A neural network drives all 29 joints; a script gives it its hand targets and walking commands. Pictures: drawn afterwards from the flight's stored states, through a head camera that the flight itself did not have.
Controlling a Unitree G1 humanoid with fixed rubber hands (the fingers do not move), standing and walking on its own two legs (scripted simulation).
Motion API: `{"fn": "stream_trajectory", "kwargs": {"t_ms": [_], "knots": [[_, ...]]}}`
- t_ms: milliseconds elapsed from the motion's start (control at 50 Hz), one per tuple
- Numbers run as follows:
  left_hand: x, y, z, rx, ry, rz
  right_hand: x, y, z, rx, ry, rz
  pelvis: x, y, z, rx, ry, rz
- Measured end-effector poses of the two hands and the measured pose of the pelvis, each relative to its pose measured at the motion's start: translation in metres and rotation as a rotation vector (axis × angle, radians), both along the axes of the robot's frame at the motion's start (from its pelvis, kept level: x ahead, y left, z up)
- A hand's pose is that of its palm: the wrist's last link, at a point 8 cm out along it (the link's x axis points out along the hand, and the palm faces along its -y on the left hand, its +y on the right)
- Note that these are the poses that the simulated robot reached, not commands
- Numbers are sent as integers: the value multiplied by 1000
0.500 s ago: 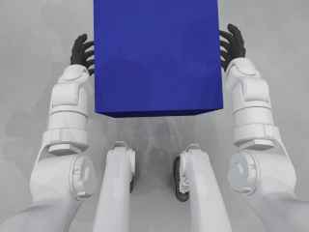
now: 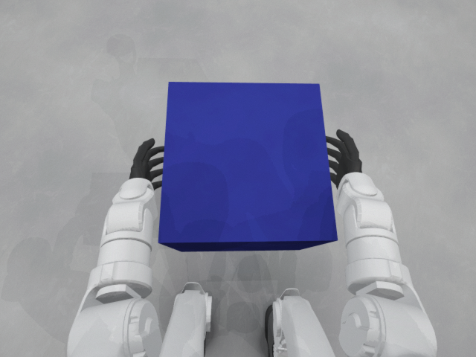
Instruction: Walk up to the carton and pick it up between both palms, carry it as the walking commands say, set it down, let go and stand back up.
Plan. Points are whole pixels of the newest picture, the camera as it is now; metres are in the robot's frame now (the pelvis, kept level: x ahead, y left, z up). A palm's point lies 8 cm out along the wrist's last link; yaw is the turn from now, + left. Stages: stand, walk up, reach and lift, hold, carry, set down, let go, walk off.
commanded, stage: reach and lift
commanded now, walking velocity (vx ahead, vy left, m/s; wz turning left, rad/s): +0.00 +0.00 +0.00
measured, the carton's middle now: (242, 177) +0.45 +0.01 -0.12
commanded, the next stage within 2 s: none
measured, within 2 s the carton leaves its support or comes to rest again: neither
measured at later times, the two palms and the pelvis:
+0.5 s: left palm (126, 180) +0.39 +0.18 +0.02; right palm (371, 174) +0.40 -0.16 +0.03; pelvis +0.02 +0.00 +0.07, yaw +1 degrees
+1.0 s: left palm (103, 175) +0.37 +0.18 +0.09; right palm (405, 169) +0.38 -0.17 +0.10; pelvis +0.03 +0.00 +0.12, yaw +1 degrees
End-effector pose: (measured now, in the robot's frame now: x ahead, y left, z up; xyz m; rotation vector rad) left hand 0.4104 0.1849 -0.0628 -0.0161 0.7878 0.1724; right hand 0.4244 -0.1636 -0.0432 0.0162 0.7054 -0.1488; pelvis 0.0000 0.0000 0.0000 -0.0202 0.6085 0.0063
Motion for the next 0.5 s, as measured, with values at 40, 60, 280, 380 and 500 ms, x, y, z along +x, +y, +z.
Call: {"fn": "stream_trajectory", "kwargs": {"t_ms": [40, 60, 280, 380, 500], "knots": [[-1, -1, 7, -6, -1, 5, -1, -1, 7, 2, 0, -3, 3, 0, 6, 1, -11, 1], [-2, -1, 11, -10, 1, 10, -2, -1, 10, 4, 2, -3, 4, 0, 9, 1, -17, 1], [-14, -2, 48, -13, 0, 20, -14, -3, 45, 27, 5, -14, 14, -3, 43, 7, -79, 3], [-19, -1, 63, -19, -1, 25, -20, -2, 58, 30, 5, -15, 15, -4, 55, 8, -116, 4], [-23, -1, 79, -17, -11, 20, -26, -1, 75, 22, -5, -16, 15, -3, 67, 7, -159, 6]]}}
